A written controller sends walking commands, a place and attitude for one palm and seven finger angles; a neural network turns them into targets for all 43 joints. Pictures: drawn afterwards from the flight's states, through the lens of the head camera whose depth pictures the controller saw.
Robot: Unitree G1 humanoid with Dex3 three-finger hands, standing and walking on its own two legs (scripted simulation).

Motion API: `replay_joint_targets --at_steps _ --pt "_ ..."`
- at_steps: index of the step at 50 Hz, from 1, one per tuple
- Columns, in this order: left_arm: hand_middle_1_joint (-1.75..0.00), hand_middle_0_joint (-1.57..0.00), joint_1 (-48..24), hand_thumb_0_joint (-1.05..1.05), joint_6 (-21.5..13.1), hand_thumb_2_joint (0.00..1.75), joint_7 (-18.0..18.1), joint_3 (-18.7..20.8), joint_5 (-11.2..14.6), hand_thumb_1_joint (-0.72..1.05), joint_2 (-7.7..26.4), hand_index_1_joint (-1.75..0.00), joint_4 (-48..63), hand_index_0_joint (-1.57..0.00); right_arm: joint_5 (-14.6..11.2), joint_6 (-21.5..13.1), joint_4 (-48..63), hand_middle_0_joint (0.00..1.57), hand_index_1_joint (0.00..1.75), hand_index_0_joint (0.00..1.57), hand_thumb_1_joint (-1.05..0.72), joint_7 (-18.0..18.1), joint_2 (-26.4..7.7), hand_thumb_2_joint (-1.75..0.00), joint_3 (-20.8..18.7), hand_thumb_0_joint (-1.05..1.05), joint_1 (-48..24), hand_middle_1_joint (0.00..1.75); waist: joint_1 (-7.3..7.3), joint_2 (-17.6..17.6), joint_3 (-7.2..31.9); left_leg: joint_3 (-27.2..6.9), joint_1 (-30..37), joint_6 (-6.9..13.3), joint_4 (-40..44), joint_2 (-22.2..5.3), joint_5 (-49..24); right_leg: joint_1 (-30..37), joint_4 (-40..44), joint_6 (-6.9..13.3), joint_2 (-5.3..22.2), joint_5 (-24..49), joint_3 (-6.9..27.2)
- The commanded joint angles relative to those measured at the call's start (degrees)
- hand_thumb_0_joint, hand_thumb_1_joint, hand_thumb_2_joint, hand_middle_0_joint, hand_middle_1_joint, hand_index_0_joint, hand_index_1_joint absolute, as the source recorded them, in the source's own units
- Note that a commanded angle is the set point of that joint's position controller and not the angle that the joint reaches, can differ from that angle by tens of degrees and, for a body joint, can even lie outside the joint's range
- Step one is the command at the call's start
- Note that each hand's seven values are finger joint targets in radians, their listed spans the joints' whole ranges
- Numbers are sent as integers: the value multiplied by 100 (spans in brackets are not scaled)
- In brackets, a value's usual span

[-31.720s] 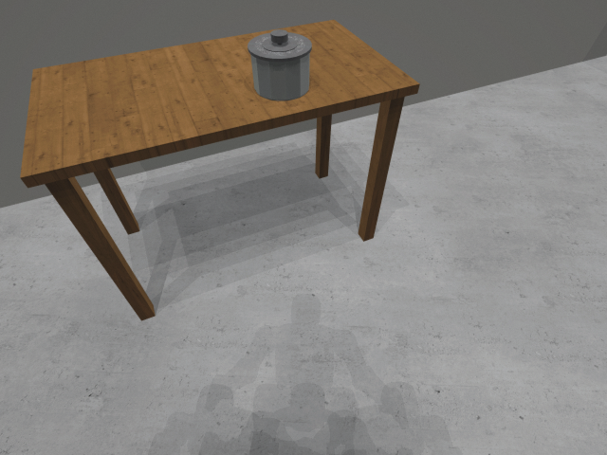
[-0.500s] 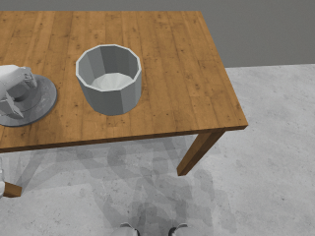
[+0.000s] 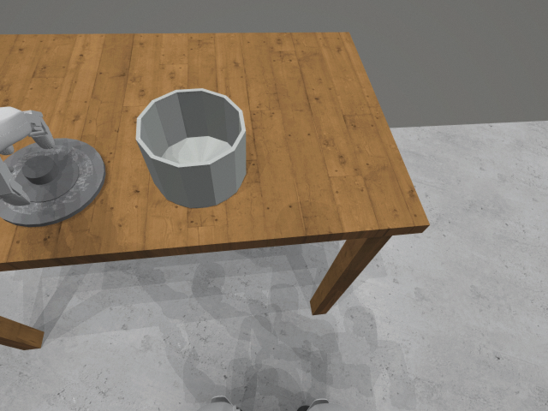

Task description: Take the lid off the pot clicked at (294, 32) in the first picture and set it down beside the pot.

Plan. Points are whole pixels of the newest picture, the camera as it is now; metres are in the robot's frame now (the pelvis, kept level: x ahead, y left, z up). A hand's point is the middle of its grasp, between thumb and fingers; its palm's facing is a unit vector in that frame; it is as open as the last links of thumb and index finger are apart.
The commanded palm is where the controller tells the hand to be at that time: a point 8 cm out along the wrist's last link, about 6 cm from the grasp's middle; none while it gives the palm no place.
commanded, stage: raise the empty hand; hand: left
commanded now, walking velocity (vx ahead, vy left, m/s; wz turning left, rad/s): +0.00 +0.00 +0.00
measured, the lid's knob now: (40, 169) +0.48 +0.35 +0.02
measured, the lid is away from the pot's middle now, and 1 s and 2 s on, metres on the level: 0.24 0.24 0.24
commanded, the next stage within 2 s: draw the hand back to the body in 0.96 s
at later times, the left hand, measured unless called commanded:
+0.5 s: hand out of the picture +0.44 +0.36 +0.13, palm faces -0.40 -0.10 -0.91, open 11.0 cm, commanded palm +0.46 +0.35 +0.19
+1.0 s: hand out of the picture +0.45 +0.36 +0.16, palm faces -0.38 -0.11 -0.92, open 11.0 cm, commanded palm +0.47 +0.35 +0.23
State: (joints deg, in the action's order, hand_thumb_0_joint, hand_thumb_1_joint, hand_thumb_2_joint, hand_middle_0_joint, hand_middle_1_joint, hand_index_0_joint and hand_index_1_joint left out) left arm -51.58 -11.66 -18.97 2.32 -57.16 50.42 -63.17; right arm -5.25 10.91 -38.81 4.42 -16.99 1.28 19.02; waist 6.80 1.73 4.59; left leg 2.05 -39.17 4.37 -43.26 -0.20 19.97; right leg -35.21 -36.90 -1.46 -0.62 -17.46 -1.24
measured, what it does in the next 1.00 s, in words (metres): stands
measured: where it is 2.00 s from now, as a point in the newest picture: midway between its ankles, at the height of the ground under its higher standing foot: outside the picture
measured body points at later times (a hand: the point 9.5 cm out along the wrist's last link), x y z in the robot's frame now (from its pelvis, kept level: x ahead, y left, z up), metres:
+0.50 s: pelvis +0.00 +0.01 +0.01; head +0.08 +0.03 +0.45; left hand +0.45 +0.36 +0.18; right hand +0.04 -0.27 -0.11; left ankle +0.00 +0.07 -0.71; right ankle +0.00 -0.15 -0.71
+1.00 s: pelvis +0.01 +0.02 +0.02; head +0.08 +0.03 +0.46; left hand +0.47 +0.36 +0.22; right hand +0.05 -0.26 -0.10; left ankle +0.00 +0.07 -0.71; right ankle +0.00 -0.15 -0.71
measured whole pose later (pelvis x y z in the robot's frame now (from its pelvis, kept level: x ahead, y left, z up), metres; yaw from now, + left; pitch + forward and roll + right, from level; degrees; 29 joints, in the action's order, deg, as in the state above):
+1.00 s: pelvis +0.01 +0.02 +0.02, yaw +1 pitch +11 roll -3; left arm -61.2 -7.2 -25.9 -2.8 -55.1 50.4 -62.1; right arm -5.8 9.8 -38.5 3.1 -17.0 1.6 17.9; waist 5.6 1.5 3.0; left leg 2.4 -28.5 5.7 -33.3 2.1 16.1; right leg -24.4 -27.1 -1.4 1.3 -13.8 -0.8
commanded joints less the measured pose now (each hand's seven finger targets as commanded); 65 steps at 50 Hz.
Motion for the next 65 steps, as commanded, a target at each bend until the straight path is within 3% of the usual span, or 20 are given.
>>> replay_joint_targets --at_steps 1,5,8,15,20,25,29,33,36,42,43,45,47,49,51,53,55,59,62,65 --pt "-90 -33 -2372 0 -32 59 67 658 181 2 2188 -90 1183 -33 -3 -85 337 20 30 20 -90 132 -1065 -90 -359 0 667 30 -39 770 2521 -348 2708 -4 370 25 -2801 252 425 377 -333 1327 -221" --pt "-90 -33 -2398 0 -46 59 18 566 196 2 2029 -90 1238 -33 -7 -111 311 20 30 20 -90 143 -1057 -90 -361 0 619 30 -68 802 2302 -388 2800 -25 476 -8 -2945 211 510 390 -326 1296 -260" --pt "-90 -33 -2324 0 36 59 -9 369 200 2 1827 -90 1008 -33 -28 -111 329 20 30 20 -90 115 -1054 -90 -348 0 556 30 -39 612 1955 -339 2544 -6 591 15 -2441 218 603 395 -320 1114 -255" --pt "-90 -33 -2627 0 4 59 -75 625 221 2 2117 -90 1675 -33 4 -108 442 20 30 20 -90 83 -1023 -90 -389 0 490 30 -148 933 2541 -464 3236 -59 640 -14 -3287 492 674 400 -300 1418 -256" --pt "-90 -33 -2693 0 132 59 -190 204 311 2 1636 -90 1302 -33 -28 -99 375 20 30 20 -90 50 -1050 -90 -378 0 415 30 -70 755 1882 -451 3019 -41 831 -26 -2704 304 845 392 -279 1093 -285" --pt "-90 -33 -2840 0 133 59 -192 425 249 2 1968 -90 1507 -33 -13 -122 435 20 30 20 -90 43 -1043 -90 -363 0 411 30 -141 732 2228 -531 3228 -57 886 -1 -2903 592 878 416 -280 1214 -263" --pt "-90 -33 -3078 0 188 59 -275 109 326 2 1558 -90 1700 -33 -24 -166 458 20 30 20 -90 13 -1001 -90 -384 0 325 30 -105 934 2155 -570 3513 -112 975 -53 -3317 493 981 417 -260 1280 -294" --pt "-90 -33 -2997 0 299 59 -284 309 307 2 1889 -90 1306 -33 -32 -159 449 20 30 20 -90 -14 -1050 -90 -334 0 308 30 -157 520 1907 -515 3083 -36 1105 4 -2619 789 1047 412 -254 1195 -268" --pt "-90 -33 -3339 0 372 59 -307 8 252 2 1619 -90 1446 -33 -37 -171 446 20 30 20 -90 -26 -1035 -90 -348 0 293 30 -115 726 1950 -533 3268 -69 1167 -18 -2713 721 1082 414 -234 1176 -267" --pt "-90 -33 -3586 0 392 59 -405 185 275 2 1898 -90 1606 -33 -34 -225 472 20 30 20 -90 -20 -1045 -90 -341 0 312 30 -141 717 2208 -575 3484 -70 1197 -9 -2984 956 1156 405 -234 1349 -233" --pt "-90 -33 -3584 0 420 59 -425 85 279 2 1764 -90 1543 -33 -34 -240 485 20 30 20 -90 -21 -1019 -90 -348 0 299 30 -111 716 2217 -563 3512 -60 1205 3 -2973 947 1176 397 -233 1347 -233" --pt "-90 -33 -3243 0 457 59 -472 -55 287 2 1561 -90 913 -33 -36 -251 405 20 30 20 -90 -28 -1039 -90 -322 0 363 30 -82 421 1744 -531 3203 -52 1222 7 -2720 832 1185 389 -257 1251 -275" --pt "-90 -33 -3221 0 502 59 -496 -104 274 2 1574 -90 816 -33 -64 -225 421 20 30 20 -90 -44 -1067 -90 -312 0 344 30 -96 289 1629 -490 3005 -31 1291 20 -2438 876 1188 395 -258 1183 -271" --pt "-90 -33 -3468 0 471 59 -500 -152 242 2 1553 -90 1301 -33 -52 -217 488 20 30 20 -90 -67 -1067 -90 -340 0 258 30 -145 683 1909 -508 3258 -86 1281 2 -2868 927 1167 428 -221 1353 -252" --pt "-90 -33 -3572 0 441 59 -507 -158 184 2 1534 -90 1397 -33 -27 -198 457 20 30 20 -90 -70 -1041 -90 -360 0 319 30 -101 750 2053 -562 3496 -125 1201 -27 -3189 807 1165 404 -262 1359 -267" --pt "-90 -33 -3520 0 416 59 -526 -112 231 2 1568 -90 1318 -33 -27 -200 452 20 30 20 -90 -58 -1037 -90 -360 0 348 30 -80 682 2065 -532 3469 -80 1168 -9 -3186 843 1177 388 -265 1423 -242" --pt "-90 -33 -3387 0 321 59 -500 365 278 2 2026 -90 1738 -33 3 -171 540 20 30 20 -90 -73 -1028 -90 -385 0 300 30 -209 729 2471 -564 3623 -86 1131 -8 -3653 1143 1125 391 -243 1682 -223" --pt "-90 -33 -2737 0 225 59 -461 469 352 2 1863 -90 2025 -33 25 -124 668 20 30 20 -90 -145 -964 -90 -405 0 146 30 -285 976 2442 -614 3828 -183 1112 -47 -4474 1106 1129 410 -238 1857 -267" --pt "-90 -33 -2168 0 319 59 -442 527 435 2 1760 -90 2076 -33 11 -47 767 20 30 20 -90 -223 -929 -90 -402 0 16 30 -311 680 2124 -578 3562 -101 1166 -19 -4046 1191 1184 389 -237 1744 -267" --pt "-90 -33 -2173 0 400 59 -425 524 485 2 1737 -90 2609 -33 20 -15 859 20 30 20 -90 -268 -917 -90 -410 0 -110 30 -313 778 2215 -593 3677 -89 1225 -25 -3983 1275 1233 391 -218 1740 -249"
